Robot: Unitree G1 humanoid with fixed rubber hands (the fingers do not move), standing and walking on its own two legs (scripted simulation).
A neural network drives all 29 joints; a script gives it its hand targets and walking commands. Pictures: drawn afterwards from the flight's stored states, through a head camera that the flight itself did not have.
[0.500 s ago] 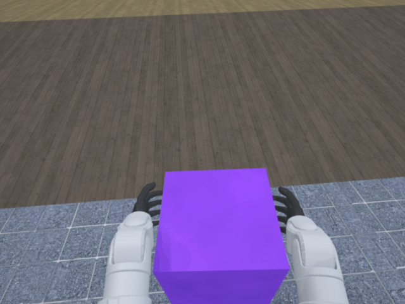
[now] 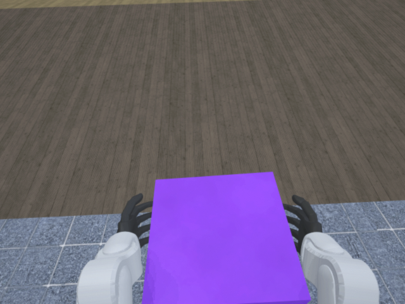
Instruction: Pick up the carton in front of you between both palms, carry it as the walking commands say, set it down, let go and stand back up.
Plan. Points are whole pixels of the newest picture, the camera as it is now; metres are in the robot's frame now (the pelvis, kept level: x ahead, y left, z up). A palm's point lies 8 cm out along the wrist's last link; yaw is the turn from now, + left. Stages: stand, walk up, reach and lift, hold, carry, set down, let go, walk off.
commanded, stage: carry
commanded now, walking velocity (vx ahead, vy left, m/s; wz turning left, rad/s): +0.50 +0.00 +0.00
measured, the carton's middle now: (219, 258) +0.23 +0.00 +0.01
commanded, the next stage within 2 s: none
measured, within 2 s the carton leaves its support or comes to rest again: neither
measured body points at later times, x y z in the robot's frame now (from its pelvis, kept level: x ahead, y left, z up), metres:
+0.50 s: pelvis +0.31 +0.06 +0.01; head +0.30 +0.07 +0.46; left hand +0.57 +0.19 +0.09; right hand +0.54 -0.11 +0.09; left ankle +0.25 +0.12 -0.75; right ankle +0.38 -0.10 -0.68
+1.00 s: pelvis +0.63 +0.00 +0.00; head +0.65 -0.02 +0.45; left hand +0.94 +0.16 +0.14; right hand +0.95 -0.15 +0.13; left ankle +0.69 +0.15 -0.67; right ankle +0.60 -0.06 -0.75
